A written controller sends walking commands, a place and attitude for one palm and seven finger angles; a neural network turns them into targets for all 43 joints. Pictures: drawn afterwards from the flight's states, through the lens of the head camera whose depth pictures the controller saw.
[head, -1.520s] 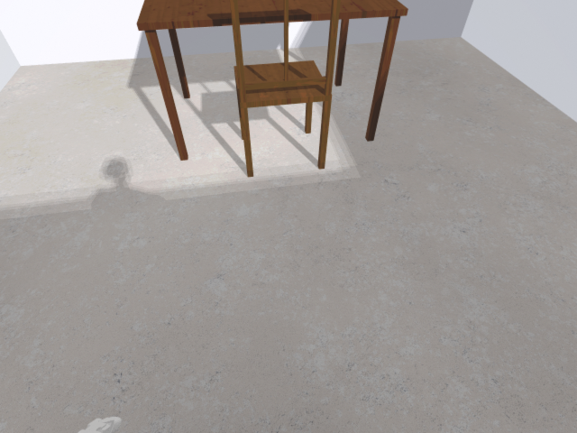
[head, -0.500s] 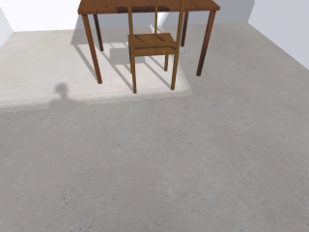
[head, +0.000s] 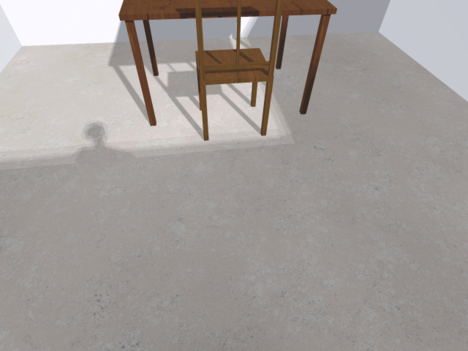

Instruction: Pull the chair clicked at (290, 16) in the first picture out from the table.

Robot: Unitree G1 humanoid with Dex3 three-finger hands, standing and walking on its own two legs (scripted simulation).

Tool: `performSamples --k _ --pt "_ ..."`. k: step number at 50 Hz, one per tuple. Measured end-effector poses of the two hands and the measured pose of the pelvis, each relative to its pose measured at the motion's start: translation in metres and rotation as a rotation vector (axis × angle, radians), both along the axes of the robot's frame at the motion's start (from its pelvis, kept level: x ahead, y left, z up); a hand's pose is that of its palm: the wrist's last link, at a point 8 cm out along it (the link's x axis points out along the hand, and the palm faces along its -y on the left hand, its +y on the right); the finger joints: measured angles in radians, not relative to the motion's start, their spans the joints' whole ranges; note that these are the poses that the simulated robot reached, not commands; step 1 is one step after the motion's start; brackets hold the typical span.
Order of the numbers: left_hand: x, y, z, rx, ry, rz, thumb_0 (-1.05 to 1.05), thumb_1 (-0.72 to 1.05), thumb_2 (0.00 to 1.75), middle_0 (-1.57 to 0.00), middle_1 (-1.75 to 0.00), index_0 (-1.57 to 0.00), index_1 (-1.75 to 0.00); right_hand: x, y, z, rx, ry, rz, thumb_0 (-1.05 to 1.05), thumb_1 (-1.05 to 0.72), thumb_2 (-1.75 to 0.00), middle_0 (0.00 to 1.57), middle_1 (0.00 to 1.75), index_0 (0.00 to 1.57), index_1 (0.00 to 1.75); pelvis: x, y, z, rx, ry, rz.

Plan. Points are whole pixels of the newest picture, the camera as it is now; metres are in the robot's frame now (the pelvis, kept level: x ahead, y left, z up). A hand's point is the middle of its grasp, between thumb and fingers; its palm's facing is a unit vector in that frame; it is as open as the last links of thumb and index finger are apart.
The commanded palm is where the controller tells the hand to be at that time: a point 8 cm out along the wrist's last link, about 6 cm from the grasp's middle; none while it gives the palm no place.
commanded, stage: walk to a spot facing it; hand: left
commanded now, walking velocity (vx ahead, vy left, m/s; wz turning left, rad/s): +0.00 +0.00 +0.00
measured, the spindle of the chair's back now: (238, 32) +1.56 +0.07 -0.09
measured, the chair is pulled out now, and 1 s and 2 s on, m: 0.00 0.00 0.00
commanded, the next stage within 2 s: turn to face it in 1.88 s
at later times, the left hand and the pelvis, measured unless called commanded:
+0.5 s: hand out of the picture +0.10 +0.20 -0.19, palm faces -0.05 -0.99 -0.13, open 7.4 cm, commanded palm none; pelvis +0.10 +0.02 +0.00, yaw -3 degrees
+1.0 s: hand (184, 257) +0.36 +0.15 -0.18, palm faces -0.03 -0.98 -0.19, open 7.2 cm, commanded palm none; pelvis +0.32 -0.03 -0.01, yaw -4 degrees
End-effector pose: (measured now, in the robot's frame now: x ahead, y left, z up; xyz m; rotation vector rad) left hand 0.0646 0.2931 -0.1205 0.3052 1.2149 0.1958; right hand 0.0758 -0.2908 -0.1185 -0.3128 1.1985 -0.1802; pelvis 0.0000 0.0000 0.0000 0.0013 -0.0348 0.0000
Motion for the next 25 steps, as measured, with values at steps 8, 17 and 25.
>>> performSamples --k 8,17,25 --pt "-0.008 -0.012 -0.01 -0.03 0.031 0.017 0.0 0.91 0.89 -0.2 -0.3 -0.2 -0.3 -0.004 0.012 -0.008 0.026 0.023 -0.009 0.01 -0.91 -0.89 0.2 0.3 0.2 0.3 0.011 0.0 -0.003 -0.004 0.004 -0.01" --pt "-0.042 -0.034 -0.048 -0.176 0.192 0.092 0.0 0.91 0.89 -0.2 -0.3 -0.2 -0.3 -0.024 0.061 -0.023 0.073 0.127 -0.077 0.01 -0.91 -0.9 0.2 0.3 0.2 0.3 0.054 0.021 -0.014 -0.017 0.017 -0.023" --pt "0.031 -0.042 -0.04 -0.207 0.222 0.02 0.01 0.91 0.89 -0.2 -0.3 -0.2 -0.3 -0.071 0.105 -0.013 0.13 0.291 -0.235 0.0 -0.91 -0.89 0.2 0.3 0.2 0.3 0.102 0.025 -0.005 -0.024 0.028 -0.049"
